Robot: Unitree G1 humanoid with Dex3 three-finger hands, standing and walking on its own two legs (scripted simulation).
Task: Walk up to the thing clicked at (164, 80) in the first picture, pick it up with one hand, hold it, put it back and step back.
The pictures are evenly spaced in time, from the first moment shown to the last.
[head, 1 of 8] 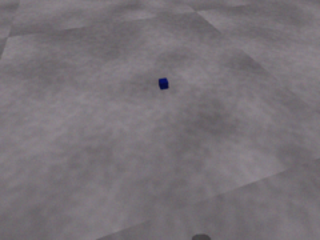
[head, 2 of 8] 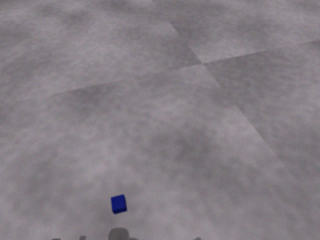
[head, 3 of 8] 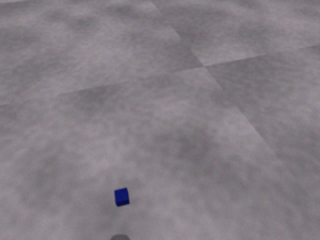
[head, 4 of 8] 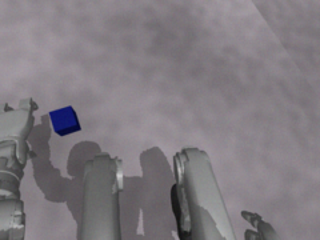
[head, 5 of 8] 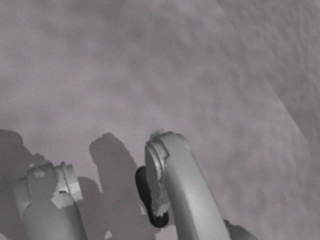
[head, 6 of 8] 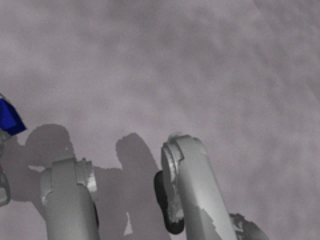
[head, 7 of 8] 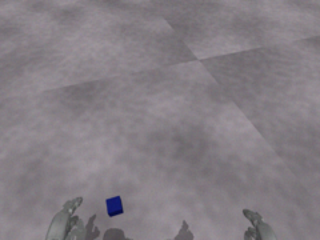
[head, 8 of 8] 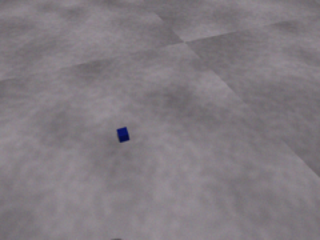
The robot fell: no
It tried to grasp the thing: yes
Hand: left
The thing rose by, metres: 0.67
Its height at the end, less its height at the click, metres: +0.00
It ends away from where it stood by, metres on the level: 0.01
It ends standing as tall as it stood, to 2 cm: yes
